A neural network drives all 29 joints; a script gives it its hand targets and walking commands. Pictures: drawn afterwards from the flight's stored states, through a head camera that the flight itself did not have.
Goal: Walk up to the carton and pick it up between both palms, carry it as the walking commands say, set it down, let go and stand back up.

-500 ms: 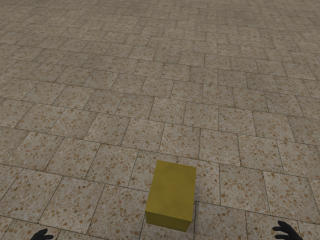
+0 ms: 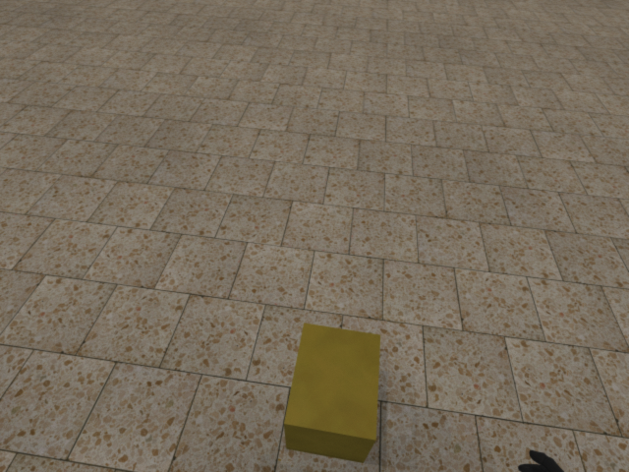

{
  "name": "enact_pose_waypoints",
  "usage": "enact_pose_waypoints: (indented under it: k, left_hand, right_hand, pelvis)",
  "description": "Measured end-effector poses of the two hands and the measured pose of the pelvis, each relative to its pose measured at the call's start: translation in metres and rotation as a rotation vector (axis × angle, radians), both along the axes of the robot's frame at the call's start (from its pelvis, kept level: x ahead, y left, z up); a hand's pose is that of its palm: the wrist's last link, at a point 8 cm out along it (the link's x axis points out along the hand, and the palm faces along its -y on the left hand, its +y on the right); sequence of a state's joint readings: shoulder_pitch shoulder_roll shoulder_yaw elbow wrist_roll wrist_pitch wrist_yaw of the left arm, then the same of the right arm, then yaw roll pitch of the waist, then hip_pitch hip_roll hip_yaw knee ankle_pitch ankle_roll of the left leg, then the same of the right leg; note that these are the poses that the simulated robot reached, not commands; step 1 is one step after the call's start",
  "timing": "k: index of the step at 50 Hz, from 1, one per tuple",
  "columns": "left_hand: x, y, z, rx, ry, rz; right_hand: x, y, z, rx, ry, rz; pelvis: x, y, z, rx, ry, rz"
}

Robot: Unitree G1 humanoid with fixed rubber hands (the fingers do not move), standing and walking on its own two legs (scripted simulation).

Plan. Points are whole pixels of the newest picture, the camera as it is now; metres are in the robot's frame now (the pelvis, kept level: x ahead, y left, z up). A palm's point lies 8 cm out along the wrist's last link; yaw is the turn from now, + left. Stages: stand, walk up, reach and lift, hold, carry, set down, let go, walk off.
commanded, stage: walk up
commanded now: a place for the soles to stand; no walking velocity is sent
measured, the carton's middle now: (333, 392) +0.47 -0.06 -0.66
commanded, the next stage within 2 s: reach and lift in 0.52 s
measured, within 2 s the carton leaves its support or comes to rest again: neither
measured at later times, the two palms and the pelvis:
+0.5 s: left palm out of the picture +0.09 +0.33 -0.11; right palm out of the picture +0.10 -0.30 -0.10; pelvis +0.00 +0.02 +0.00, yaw -3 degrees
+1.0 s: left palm (143, 439) +0.21 +0.26 -0.13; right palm (531, 465) +0.18 -0.30 -0.13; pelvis -0.01 -0.01 -0.04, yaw -2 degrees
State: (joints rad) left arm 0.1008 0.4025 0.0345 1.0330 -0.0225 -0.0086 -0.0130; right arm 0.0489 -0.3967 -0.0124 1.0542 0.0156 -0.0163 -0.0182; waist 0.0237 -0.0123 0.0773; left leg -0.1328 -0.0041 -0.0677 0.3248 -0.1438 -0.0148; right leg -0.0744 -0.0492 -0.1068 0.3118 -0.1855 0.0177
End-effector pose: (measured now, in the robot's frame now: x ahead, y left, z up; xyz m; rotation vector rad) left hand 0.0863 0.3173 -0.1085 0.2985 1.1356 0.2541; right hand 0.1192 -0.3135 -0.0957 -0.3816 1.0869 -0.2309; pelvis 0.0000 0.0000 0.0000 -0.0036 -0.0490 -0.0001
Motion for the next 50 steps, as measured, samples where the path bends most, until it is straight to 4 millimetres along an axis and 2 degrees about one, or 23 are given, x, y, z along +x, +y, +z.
enact_pose_waypoints:
  k: [13,26,31,36,42,50]
  left_hand:
    - [-0.007,0.008,-0.004,0.001,0.037,-0.014]
    - [0.0,0.009,-0.005,0.002,0.045,-0.043]
    - [0.055,-0.006,0.007,0.002,-0.086,-0.123]
    - [0.095,-0.024,0.013,0.004,-0.132,-0.134]
    - [0.111,-0.047,0.001,-0.043,-0.128,-0.142]
    - [0.126,-0.062,-0.025,-0.061,-0.143,-0.164]
  right_hand:
    - [-0.012,0.011,-0.001,0.013,0.001,-0.032]
    - [-0.019,0.016,-0.001,0.021,-0.008,-0.06]
    - [0.01,0.024,0.002,0.078,-0.082,-0.032]
    - [0.021,0.022,-0.004,0.079,-0.073,-0.034]
    - [0.027,0.019,-0.013,0.087,-0.073,-0.074]
    - [0.061,0.016,-0.03,0.103,-0.154,-0.09]
  pelvis:
    - [-0.001,0.011,0.001,0.001,0.008,-0.032]
    - [0.0,0.017,0.002,0.002,0.012,-0.059]
    - [-0.014,0.016,-0.01,-0.002,0.009,-0.045]
    - [-0.016,0.009,-0.016,-0.004,-0.003,-0.047]
    - [-0.006,-0.001,-0.022,0.006,0.051,-0.054]
    - [-0.005,-0.009,-0.04,0.009,0.171,-0.04]
